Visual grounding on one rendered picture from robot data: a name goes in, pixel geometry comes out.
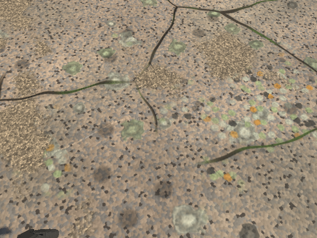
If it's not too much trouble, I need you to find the robot left hand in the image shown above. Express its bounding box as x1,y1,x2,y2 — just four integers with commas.
17,228,59,238

